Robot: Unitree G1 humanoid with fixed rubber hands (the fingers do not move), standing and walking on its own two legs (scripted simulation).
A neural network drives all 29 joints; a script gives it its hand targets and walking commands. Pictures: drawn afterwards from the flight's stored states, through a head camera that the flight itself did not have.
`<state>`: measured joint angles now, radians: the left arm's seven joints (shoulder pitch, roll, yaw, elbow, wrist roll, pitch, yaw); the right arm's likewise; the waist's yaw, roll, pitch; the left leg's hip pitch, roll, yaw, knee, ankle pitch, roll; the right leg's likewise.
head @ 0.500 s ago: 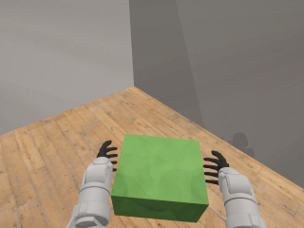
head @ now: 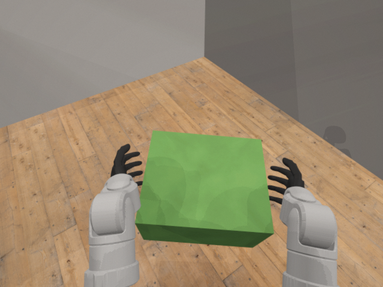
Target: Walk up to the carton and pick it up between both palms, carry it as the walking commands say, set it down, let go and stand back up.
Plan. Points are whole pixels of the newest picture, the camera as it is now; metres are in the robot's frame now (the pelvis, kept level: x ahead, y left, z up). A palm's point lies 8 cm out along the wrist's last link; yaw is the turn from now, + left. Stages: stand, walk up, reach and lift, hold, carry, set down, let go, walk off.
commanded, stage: carry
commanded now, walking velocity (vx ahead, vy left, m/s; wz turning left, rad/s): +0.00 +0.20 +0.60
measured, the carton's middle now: (202, 189) +0.34 +0.00 -0.01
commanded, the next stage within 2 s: none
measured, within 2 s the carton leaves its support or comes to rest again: neither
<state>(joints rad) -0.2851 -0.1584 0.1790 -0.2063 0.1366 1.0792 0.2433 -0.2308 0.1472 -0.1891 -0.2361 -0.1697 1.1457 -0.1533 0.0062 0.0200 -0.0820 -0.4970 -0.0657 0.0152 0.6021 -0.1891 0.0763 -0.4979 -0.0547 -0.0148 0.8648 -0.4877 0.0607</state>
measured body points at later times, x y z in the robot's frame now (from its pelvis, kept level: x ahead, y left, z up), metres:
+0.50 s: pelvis -0.04 +0.15 -0.01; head -0.02 +0.16 +0.44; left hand +0.20 +0.38 +0.06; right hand +0.27 +0.05 +0.07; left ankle +0.02 +0.26 -0.72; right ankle -0.04 -0.02 -0.68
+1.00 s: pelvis -0.13 +0.32 -0.02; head -0.12 +0.33 +0.43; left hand +0.03 +0.61 +0.06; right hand +0.20 +0.31 +0.07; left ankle -0.12 +0.45 -0.73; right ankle -0.07 +0.11 -0.69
